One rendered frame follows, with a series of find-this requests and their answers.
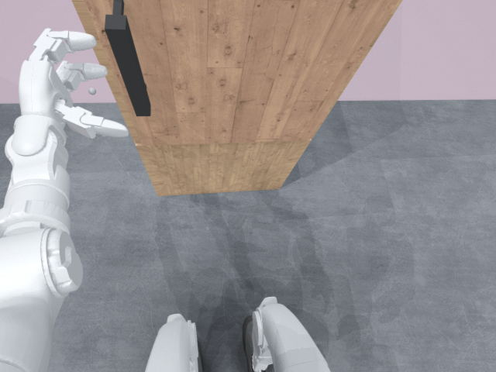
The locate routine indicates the robot left hand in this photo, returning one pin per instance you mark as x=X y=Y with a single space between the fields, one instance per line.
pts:
x=41 y=87

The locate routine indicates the robot thigh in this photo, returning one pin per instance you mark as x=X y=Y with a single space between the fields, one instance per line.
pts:
x=174 y=347
x=291 y=347

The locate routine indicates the robot right thigh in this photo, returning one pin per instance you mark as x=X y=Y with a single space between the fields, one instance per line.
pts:
x=291 y=347

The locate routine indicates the robot left upper arm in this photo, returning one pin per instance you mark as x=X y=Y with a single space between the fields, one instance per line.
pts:
x=38 y=269

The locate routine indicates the robot left thigh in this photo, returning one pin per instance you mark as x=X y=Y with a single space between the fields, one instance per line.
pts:
x=174 y=347

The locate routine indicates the cupboard door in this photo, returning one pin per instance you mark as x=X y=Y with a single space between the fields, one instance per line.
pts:
x=240 y=71

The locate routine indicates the left robot forearm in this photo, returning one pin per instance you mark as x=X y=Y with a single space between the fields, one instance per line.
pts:
x=38 y=195

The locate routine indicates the handle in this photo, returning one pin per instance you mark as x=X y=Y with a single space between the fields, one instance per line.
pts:
x=121 y=41

